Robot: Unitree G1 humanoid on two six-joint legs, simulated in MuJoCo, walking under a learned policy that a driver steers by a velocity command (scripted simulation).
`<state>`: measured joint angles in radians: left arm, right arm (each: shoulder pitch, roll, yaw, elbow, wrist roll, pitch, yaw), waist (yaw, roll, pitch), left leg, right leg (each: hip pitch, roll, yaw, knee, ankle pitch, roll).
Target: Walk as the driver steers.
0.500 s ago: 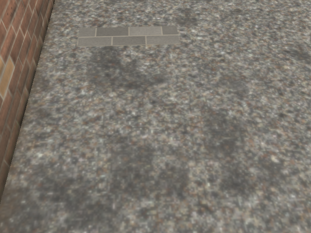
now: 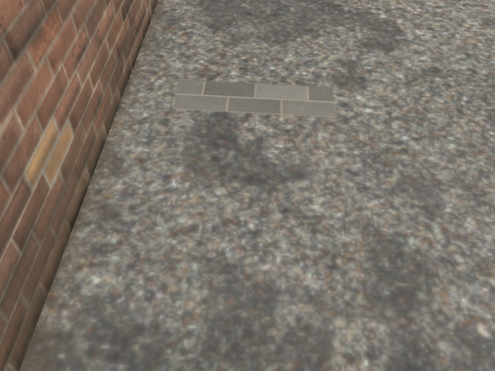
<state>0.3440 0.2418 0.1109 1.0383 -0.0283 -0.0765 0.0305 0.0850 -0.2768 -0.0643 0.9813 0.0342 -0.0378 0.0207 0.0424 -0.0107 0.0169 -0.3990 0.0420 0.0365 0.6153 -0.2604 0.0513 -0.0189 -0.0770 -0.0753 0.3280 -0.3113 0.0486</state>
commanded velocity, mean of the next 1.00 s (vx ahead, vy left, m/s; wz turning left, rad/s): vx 0.48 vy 0.00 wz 0.22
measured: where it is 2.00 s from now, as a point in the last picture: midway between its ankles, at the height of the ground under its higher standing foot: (229, 228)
